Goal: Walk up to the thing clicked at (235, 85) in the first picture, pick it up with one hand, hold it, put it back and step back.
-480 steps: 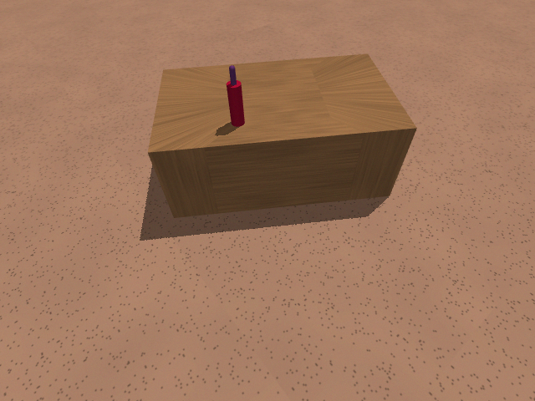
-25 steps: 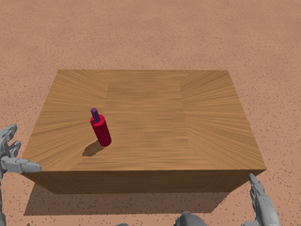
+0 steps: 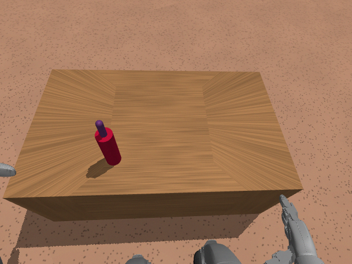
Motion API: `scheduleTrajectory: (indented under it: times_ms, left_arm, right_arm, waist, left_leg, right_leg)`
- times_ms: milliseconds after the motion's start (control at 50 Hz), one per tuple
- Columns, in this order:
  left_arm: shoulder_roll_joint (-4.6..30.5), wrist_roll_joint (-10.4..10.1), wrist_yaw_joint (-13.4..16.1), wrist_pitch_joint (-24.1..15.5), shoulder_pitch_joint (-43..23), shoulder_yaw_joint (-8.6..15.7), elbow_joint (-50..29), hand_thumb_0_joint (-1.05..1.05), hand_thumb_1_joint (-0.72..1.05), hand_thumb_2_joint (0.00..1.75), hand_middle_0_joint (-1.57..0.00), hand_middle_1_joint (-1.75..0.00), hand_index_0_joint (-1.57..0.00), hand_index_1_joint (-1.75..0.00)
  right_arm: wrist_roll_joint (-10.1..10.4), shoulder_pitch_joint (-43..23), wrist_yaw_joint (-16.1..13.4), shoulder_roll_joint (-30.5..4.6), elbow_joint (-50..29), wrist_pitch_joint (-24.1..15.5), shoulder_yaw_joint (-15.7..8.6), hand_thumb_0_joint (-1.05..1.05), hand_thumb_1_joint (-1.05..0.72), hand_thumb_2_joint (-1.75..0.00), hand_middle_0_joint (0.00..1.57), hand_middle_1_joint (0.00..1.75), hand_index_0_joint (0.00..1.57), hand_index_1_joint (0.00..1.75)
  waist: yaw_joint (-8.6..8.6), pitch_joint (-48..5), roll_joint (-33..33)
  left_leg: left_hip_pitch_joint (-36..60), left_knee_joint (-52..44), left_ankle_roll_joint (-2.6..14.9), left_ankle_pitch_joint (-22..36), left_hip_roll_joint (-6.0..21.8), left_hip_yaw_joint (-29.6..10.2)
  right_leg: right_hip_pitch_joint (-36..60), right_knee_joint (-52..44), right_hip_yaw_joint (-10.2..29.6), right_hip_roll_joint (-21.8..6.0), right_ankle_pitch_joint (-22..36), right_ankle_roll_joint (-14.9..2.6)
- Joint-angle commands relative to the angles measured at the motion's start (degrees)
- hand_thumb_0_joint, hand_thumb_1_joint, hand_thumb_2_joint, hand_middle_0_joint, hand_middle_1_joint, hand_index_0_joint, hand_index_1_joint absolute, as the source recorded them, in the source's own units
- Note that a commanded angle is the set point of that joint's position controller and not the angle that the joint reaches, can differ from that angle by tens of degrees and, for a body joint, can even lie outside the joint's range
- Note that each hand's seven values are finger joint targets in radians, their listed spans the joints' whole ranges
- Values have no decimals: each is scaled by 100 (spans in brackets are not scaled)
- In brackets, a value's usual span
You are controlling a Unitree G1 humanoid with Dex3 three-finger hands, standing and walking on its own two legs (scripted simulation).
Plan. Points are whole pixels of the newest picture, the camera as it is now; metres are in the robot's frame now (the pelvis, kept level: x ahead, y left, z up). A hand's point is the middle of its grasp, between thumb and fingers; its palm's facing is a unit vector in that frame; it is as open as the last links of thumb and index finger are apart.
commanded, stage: go down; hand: left
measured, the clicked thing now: (107, 142) +0.51 +0.20 -0.19
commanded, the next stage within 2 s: approach in 0.44 s
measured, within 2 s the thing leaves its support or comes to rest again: neither
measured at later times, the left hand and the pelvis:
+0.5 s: hand out of the picture +0.39 +0.37 +0.07, palm faces +0.17 -0.98 -0.08, open 17.3 cm; pelvis +0.01 +0.01 +0.00, yaw +0 degrees
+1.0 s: hand (42, 149) +0.42 +0.33 -0.05, palm faces +0.16 -0.98 +0.07, open 17.7 cm; pelvis -0.03 +0.01 -0.06, yaw -1 degrees
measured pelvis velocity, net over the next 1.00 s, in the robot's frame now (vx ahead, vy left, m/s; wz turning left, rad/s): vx -0.03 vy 0.01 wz -0.02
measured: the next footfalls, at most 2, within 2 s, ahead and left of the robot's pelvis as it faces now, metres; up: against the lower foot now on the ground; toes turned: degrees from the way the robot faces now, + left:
none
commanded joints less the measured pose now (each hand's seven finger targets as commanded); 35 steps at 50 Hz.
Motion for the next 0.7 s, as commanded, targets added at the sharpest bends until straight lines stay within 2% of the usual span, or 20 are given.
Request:
scheduleTrajectory:
  times_ms: [0,40,60,100,140,200,220,240,300,340,380,400,480,500,520,560,600,640,660,680]
  left_arm:
    - [2208,-202,-41,-327,-1675,334,-1151,0,-49,5,-6,-3,-6,-3]
    - [2294,-205,-47,-313,-1545,421,-1060,0,-50,6,-5,-3,-6,-3]
    - [2170,-230,-78,-297,-1489,343,-1009,0,-50,5,-5,-3,-6,-3]
    - [2248,-233,-97,-298,-1550,355,-1124,0,-49,6,-5,-3,-6,-3]
    - [2423,-220,-67,-298,-1592,527,-1191,0,-50,5,-5,-2,-5,-3]
    - [2258,-247,-116,-318,-1653,424,-1298,0,-48,6,-5,-3,-5,-3]
    - [2175,-253,-123,-311,-1713,379,-1206,0,-52,6,-5,-3,-5,-4]
    - [2288,-237,-112,-293,-1649,418,-1221,0,-50,5,-6,-3,-5,-3]
    - [2329,-242,-118,-310,-1825,443,-1403,0,-50,6,-5,-3,-5,-3]
    - [2256,-284,-141,-289,-1732,459,-1307,0,-51,5,-5,-3,-5,-4]
    - [2325,-264,-147,-311,-1898,449,-1471,0,-52,5,-5,-3,-6,-3]
    - [2287,-264,-150,-288,-1776,473,-1298,0,-53,5,-6,-3,-5,-3]
    - [2186,-272,-159,-277,-1783,410,-1139,0,-52,6,-5,-3,-5,-4]
    - [2325,-279,-160,-300,-1918,464,-1312,0,-52,6,-5,-3,-5,-4]
    - [2354,-283,-162,-335,-2108,484,-1438,0,-53,11,-6,-7,-4,-9]
    - [2341,-317,-155,-353,-1952,555,-1105,0,-53,0,-6,-2,-6,-3]
    - [1883,-394,-224,-453,-1905,341,-738,0,-55,0,-6,-3,-6,-3]
    - [1819,-505,-259,-671,-1946,372,-634,0,-57,0,-7,-2,-6,-3]
    - [1973,-551,-258,-820,-2029,524,-680,0,-58,0,-6,-3,-6,-3]
    - [1870,-591,-275,-948,-2047,492,-511,0,-59,0,-7,-3,-7,-3]
  right_arm:
    - [14,-61,-83,-942,-1031,-325,-438,0,55,-5,5,5,5,5]
    - [8,90,-66,-900,-942,-296,-415,0,55,-5,5,5,5,5]
    - [16,206,-56,-868,-794,-278,-404,0,55,-5,5,5,5,5]
    - [3,59,-39,-923,-855,-287,-437,0,55,-5,5,5,5,5]
    - [7,-60,-55,-996,-1214,-291,-484,0,55,-5,5,5,5,5]
    - [5,81,-61,-837,-952,-263,-385,0,55,-5,5,5,5,5]
    - [9,96,-69,-946,-967,-266,-499,0,54,-5,5,5,5,5]
    - [7,53,-83,-1026,-955,-261,-570,0,54,-5,5,5,5,5]
    - [3,153,-40,-891,-917,-253,-421,0,54,-5,5,5,5,5]
    - [13,176,-46,-1058,-924,-268,-628,0,54,-5,5,5,5,5]
    - [-2,161,-13,-904,-892,-266,-466,0,54,-5,5,5,5,5]
    - [-9,178,-19,-991,-926,-250,-576,0,54,-5,5,5,5,5]
    - [-19,126,9,-1036,-939,-250,-617,0,54,-5,5,5,5,5]
    - [-19,92,14,-999,-956,-251,-559,0,55,-5,5,5,5,5]
    - [-15,43,-1,-1055,-1014,-259,-636,0,55,-5,5,5,5,5]
    - [-20,56,17,-1101,-1067,-263,-659,0,56,-5,5,5,5,5]
    - [-13,47,46,-910,-876,-270,-524,0,56,-4,5,5,5,5]
    - [-38,-70,86,-853,-791,-300,-431,0,56,-4,5,5,5,5]
    - [-36,-167,100,-916,-927,-338,-464,0,57,-4,5,5,5,5]
    - [-54,-200,126,-935,-961,-348,-482,0,57,-4,5,5,5,5]
  waist:
    - [104,-2015,1141]
    - [174,-2124,1166]
    - [164,-2019,1215]
    - [182,-2132,1263]
    - [150,-2347,1059]
    - [161,-2137,1069]
    - [87,-2242,1086]
    - [117,-2155,1097]
    - [142,-2271,1397]
    - [82,-2241,1228]
    - [110,-2223,1390]
    - [81,-2335,1290]
    - [58,-2166,1187]
    - [104,-2125,1240]
    - [55,-2187,1313]
    - [61,-2082,1102]
    - [-52,-1729,963]
    - [-61,-1642,841]
    - [-49,-1669,823]
    - [-146,-1753,773]
  left_leg:
    - [949,-711,26,1877,-151,30]
    - [906,-656,18,2051,-150,28]
    - [930,-657,1,2157,-137,16]
    - [1022,-575,0,2446,-123,11]
    - [952,-542,43,2391,-151,46]
    - [766,-549,78,2168,-212,102]
    - [911,-539,46,2350,-161,41]
    - [959,-535,49,2327,-167,41]
    - [1246,-495,-9,2779,-100,-27]
    - [1233,-493,0,2904,-89,-38]
    - [1236,-480,3,2893,-100,-15]
    - [1293,-450,1,3002,-86,-36]
    - [1118,-496,5,2723,-94,-26]
    - [1083,-523,11,2600,-111,-6]
    - [1184,-518,2,2594,-105,-10]
    - [964,-513,4,2524,-92,-31]
    - [701,-469,36,2229,-89,-34]
    - [346,-315,73,1944,-113,-15]
    - [271,-245,62,1897,-106,-14]
    - [169,-127,70,1815,-108,-2]
  right_leg:
    - [1152,-346,57,240,959,-289]
    - [1231,-319,53,234,1060,-293]
    - [1159,-298,41,243,1084,-305]
    - [1149,-255,51,240,1246,-308]
    - [1438,-259,83,227,1362,-277]
    - [1489,-273,136,194,1339,-252]
    - [1329,-235,89,220,1377,-272]
    - [1237,-258,88,225,1328,-266]
    - [1049,-225,40,250,1402,-298]
    - [1144,-220,33,256,1547,-287]
    - [1110,-213,46,247,1513,-291]
    - [1122,-210,32,251,1571,-286]
    - [1095,-211,32,251,1444,-288]
    - [1106,-229,37,250,1351,-295]
    - [1025,-240,45,248,1314,-289]
    - [1103,-220,26,263,1299,-290]
    - [771,-165,20,276,1089,-290]
    - [620,-60,28,270,925,-283]
    - [565,27,6,286,890,-277]
    - [502,107,24,283,887,-269]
